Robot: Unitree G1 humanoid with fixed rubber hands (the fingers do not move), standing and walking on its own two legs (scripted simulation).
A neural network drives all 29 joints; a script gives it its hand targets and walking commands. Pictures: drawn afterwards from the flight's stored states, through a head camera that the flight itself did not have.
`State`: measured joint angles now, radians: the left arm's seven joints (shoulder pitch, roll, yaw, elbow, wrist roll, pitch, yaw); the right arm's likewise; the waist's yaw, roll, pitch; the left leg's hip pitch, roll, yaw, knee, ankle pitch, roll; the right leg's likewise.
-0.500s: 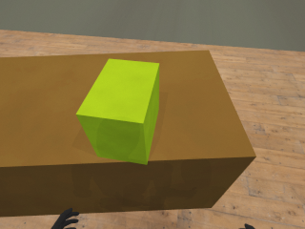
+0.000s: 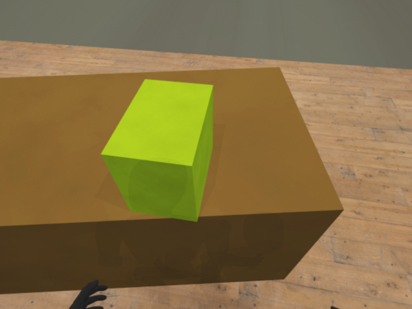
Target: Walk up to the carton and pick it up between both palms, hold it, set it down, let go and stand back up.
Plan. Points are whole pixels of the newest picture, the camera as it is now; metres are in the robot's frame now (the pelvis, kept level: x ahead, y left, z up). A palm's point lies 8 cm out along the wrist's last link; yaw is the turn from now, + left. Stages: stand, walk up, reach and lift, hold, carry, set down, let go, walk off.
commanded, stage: walk up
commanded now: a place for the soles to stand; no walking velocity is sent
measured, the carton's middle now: (170, 149) +0.48 +0.08 +0.02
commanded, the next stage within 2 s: none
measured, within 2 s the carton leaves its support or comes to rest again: neither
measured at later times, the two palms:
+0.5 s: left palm out of the picture +0.13 +0.25 -0.08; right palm out of the picture +0.07 -0.27 -0.11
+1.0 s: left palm out of the picture +0.13 +0.25 -0.08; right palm out of the picture +0.07 -0.27 -0.11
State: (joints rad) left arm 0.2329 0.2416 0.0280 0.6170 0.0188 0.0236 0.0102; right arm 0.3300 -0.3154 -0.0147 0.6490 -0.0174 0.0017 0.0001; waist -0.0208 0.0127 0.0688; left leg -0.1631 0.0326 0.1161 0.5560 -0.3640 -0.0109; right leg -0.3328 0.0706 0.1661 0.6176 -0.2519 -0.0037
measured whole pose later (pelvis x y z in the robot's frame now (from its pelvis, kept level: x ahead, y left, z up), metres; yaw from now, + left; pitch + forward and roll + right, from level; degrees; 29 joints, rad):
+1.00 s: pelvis +0.00 +0.00 +0.00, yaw +0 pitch -2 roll +1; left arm 0.23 0.24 0.02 0.63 0.02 0.02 0.01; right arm 0.34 -0.32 -0.01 0.65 -0.02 0.00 0.00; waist -0.02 0.01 0.07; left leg -0.16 0.03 0.11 0.55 -0.36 -0.01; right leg -0.33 0.07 0.17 0.61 -0.25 0.00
